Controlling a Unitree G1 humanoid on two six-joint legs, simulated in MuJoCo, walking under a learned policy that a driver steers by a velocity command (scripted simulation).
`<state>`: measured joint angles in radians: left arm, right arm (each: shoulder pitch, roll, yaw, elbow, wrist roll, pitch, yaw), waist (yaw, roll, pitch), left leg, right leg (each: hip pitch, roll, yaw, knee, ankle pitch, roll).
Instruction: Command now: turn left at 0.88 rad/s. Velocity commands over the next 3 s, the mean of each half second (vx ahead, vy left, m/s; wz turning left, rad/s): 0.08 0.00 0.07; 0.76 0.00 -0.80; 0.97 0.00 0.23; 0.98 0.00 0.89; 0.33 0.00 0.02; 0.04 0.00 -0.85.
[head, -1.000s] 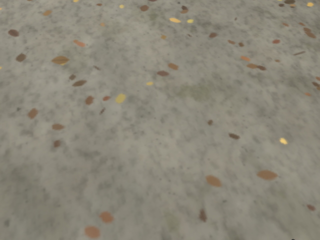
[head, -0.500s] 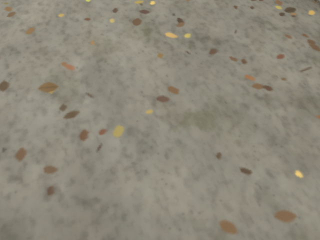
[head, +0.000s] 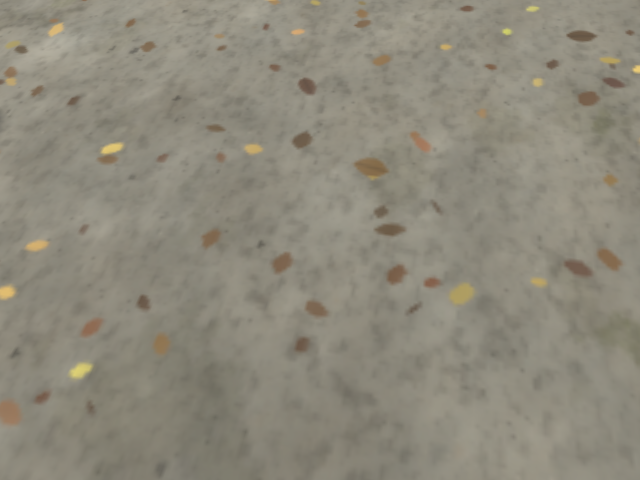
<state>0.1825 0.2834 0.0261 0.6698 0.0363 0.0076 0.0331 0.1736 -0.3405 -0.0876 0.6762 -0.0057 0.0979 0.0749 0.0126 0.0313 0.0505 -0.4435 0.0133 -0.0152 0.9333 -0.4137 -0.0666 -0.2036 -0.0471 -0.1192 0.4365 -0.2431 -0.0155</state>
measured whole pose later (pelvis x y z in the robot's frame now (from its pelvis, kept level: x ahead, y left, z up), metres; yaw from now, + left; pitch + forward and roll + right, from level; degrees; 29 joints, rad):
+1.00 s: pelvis +0.26 -0.09 -0.02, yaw -28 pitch +4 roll +1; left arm 0.51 0.31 0.06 0.83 -0.01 -0.07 -0.01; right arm -0.01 -0.30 0.00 0.62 -0.04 -0.03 0.05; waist 0.11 0.01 0.01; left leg -0.67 0.03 0.00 0.60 -0.04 -0.02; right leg 0.19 0.07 0.25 0.19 -0.41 -0.11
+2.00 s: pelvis +1.10 -0.38 -0.03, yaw +11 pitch -1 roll +1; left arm 0.21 0.22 -0.01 0.71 0.05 -0.09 0.00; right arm 0.29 -0.34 -0.06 0.79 -0.02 0.01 0.01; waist 0.01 0.02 0.08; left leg -0.33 -0.23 0.05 0.61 -0.27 0.20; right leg -0.43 -0.08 0.08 1.41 -0.37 0.04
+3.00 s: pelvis +1.43 -0.36 +0.00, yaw -19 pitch +1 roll +0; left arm 0.22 0.38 0.11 0.75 0.03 0.06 -0.03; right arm 0.16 -0.35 -0.03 0.74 -0.02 0.02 -0.07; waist 0.00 -0.04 0.04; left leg -0.22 -0.05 -0.06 0.36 -0.15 0.03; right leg -0.52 0.20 0.17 1.00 -0.37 0.06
